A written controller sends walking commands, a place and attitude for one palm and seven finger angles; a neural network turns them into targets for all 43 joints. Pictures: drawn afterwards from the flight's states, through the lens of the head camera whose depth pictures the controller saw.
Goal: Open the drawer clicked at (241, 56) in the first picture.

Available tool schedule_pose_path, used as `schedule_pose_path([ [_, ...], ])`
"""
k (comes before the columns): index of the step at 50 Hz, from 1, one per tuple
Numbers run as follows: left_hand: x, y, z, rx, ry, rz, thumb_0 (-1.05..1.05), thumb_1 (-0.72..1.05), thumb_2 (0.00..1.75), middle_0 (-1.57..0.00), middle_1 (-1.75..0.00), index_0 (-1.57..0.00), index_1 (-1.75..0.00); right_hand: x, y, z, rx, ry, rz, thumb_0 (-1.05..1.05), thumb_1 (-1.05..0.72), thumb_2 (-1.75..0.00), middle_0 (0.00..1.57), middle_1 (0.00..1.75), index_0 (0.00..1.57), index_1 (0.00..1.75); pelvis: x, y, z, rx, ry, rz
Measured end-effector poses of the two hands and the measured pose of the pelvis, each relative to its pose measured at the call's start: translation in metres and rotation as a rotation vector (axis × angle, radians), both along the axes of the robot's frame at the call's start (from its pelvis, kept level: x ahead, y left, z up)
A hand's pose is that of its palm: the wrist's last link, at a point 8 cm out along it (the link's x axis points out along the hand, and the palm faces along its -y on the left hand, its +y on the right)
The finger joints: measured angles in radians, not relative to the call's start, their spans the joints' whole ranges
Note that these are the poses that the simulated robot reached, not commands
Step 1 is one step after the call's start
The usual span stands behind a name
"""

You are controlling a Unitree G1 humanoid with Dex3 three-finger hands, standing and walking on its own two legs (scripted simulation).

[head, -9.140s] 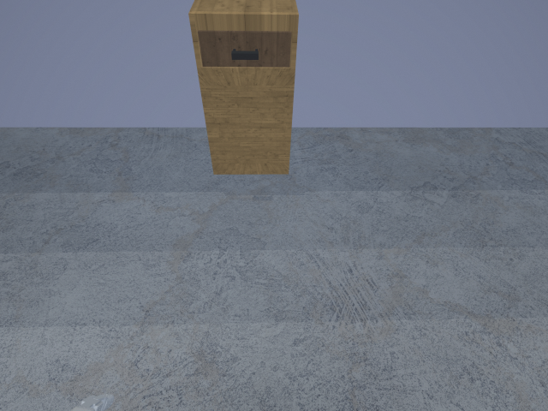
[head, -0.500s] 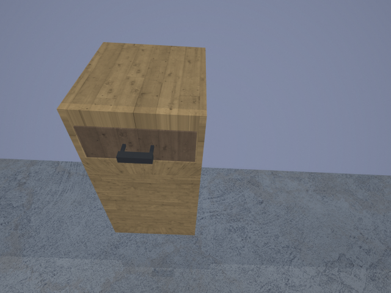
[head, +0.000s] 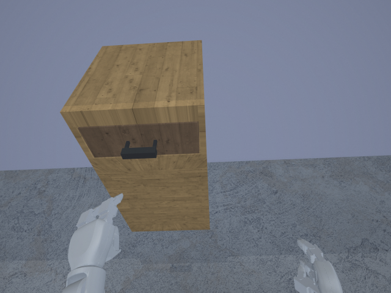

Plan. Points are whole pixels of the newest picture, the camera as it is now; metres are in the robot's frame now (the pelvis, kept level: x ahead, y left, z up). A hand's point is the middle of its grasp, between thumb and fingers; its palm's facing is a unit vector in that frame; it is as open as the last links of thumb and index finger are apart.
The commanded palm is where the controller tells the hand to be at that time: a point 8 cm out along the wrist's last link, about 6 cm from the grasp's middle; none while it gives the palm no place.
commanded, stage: raise the hand with hooked fingers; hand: left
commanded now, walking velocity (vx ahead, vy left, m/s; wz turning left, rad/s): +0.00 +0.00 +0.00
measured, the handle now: (140, 148) +0.56 +0.21 -0.06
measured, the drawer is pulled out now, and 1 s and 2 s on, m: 0.00 0.00 0.00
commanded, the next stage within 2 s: move the hooked fingers above the handle in 1.60 s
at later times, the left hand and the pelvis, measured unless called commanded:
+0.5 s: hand (109, 228) +0.26 +0.20 +0.00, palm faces -0.01 -0.14 -0.99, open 10.8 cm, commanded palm +0.23 +0.21 +0.06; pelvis +0.04 -0.04 -0.01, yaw +0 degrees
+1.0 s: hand (100, 183) +0.33 +0.22 +0.06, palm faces +0.05 -0.11 -0.99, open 13.5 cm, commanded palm +0.31 +0.23 +0.13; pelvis +0.06 -0.01 +0.01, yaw -1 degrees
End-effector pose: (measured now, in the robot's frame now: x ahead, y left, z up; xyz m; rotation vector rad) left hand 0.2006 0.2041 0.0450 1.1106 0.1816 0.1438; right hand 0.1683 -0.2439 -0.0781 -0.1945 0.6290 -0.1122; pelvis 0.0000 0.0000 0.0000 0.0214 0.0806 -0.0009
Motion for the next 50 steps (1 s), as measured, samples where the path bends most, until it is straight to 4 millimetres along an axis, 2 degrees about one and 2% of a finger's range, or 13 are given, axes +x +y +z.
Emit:
schedule_pose_path([
  [2, -0.004, -0.016, -0.01, 0.056, 0.013, -0.053, 0.02, 0.72, 0.81, -0.21, -0.43, -0.21, -0.43, 0.02, -0.001, 0.009, 0.001, -0.006, 0.026, 0.02, -0.91, -0.9, 0.2, 0.3, 0.2, 0.3, 0.002, -0.005, -0.002, 0.008, 0.019, -0.02],
  [5, -0.027, -0.027, -0.033, 0.108, 0.08, -0.083, 0.01, 0.64, 0.79, -0.22, -0.48, -0.22, -0.47, 0.046, -0.001, 0.018, -0.022, 0.018, 0.081, 0.02, -0.91, -0.9, 0.2, 0.3, 0.2, 0.3, 0.005, -0.015, -0.006, 0.016, 0.04, -0.027],
  [9, -0.061, -0.015, -0.05, 0.215, 0.152, -0.043, 0.01, 0.54, 0.74, -0.24, -0.54, -0.24, -0.53, 0.077, 0.002, 0.02, -0.067, 0.046, 0.165, 0.01, -0.91, -0.9, 0.2, 0.3, 0.2, 0.3, 0.009, -0.028, -0.012, 0.008, 0.061, -0.006],
  [12, -0.063, 0.004, -0.041, 0.311, 0.112, -0.007, 0.01, 0.46, 0.71, -0.26, -0.58, -0.26, -0.58, 0.096, 0.008, 0.012, -0.078, 0.046, 0.21, 0.01, -0.91, -0.9, 0.2, 0.3, 0.2, 0.3, 0.012, -0.034, -0.018, -0.003, 0.073, 0.02],
  [14, -0.051, 0.014, -0.026, 0.359, 0.047, 0.006, 0.01, 0.4, 0.69, -0.27, -0.61, -0.27, -0.61, 0.105, 0.013, 0.005, -0.068, 0.038, 0.231, 0.01, -0.91, -0.9, 0.2, 0.3, 0.2, 0.3, 0.014, -0.037, -0.023, -0.01, 0.078, 0.034],
  [17, -0.021, 0.018, -0.001, 0.392, -0.063, 0.004, 0.01, 0.33, 0.66, -0.27, -0.66, -0.27, -0.65, 0.109, 0.02, -0.007, -0.029, 0.038, 0.243, 0.01, -0.91, -0.9, 0.2, 0.3, 0.2, 0.3, 0.018, -0.039, -0.027, -0.016, 0.082, 0.05],
  [20, 0.011, 0.012, 0.015, 0.374, -0.099, 0.005, 0.01, 0.27, 0.63, -0.27, -0.7, -0.27, -0.7, 0.102, 0.023, -0.017, 0.027, 0.077, 0.217, 0.01, -0.91, -0.9, 0.2, 0.3, 0.21, 0.3, 0.024, -0.039, -0.024, -0.012, 0.084, 0.047],
  [23, 0.032, 0.003, 0.016, 0.329, -0.034, -0.001, 0.01, 0.2, 0.61, -0.27, -0.75, -0.27, -0.74, 0.086, 0.02, -0.023, 0.064, 0.15, 0.172, 0.01, -0.91, -0.9, 0.2, 0.3, 0.21, 0.3, 0.034, -0.04, -0.015, 0.004, 0.086, 0.026],
  [29, 0.043, -0.001, 0.01, 0.322, 0.097, -0.093, 0.01, 0.07, 0.55, -0.28, -0.84, -0.28, -0.83, 0.057, -0.007, -0.025, 0.023, 0.266, 0.087, 0.01, -0.91, -0.9, 0.2, 0.3, 0.21, 0.3, 0.05, -0.038, -0.002, 0.012, 0.08, -0.025],
  [33, 0.054, 0.002, 0.027, 0.346, 0.016, -0.142, 0.01, -0.03, 0.51, -0.29, -0.9, -0.29, -0.89, 0.05, -0.026, -0.027, -0.033, 0.304, 0.04, 0.01, -0.91, -0.9, 0.2, 0.3, 0.21, 0.3, 0.055, -0.032, -0.001, 0.002, 0.084, -0.018],
  [37, 0.07, 0.013, 0.046, 0.37, -0.104, -0.112, 0.01, -0.12, 0.47, -0.3, -0.96, -0.3, -0.95, 0.053, -0.033, -0.026, -0.044, 0.301, 0.002, 0.02, -0.91, -0.9, 0.2, 0.3, 0.2, 0.3, 0.058, -0.025, -0.001, -0.004, 0.089, -0.012],
  [43, 0.093, 0.026, 0.058, 0.354, -0.104, -0.022, 0.0, -0.25, 0.41, -0.31, -1.05, -0.31, -1.04, 0.066, -0.02, -0.016, -0.003, 0.253, -0.024, 0.02, -0.91, -0.9, 0.2, 0.3, 0.2, 0.3, 0.06, -0.015, 0.003, -0.009, 0.067, -0.014],
  [50, 0.111, 0.024, 0.07, 0.343, -0.056, -0.088, 0.0, -0.4, 0.34, -0.32, -1.14, -0.32, -1.14, 0.082, 0.012, 0.003, 0.021, 0.195, 0.017, 0.01, -0.91, -0.9, 0.2, 0.3, 0.2, 0.3, 0.057, -0.006, 0.011, -0.016, 0.018, -0.011],
])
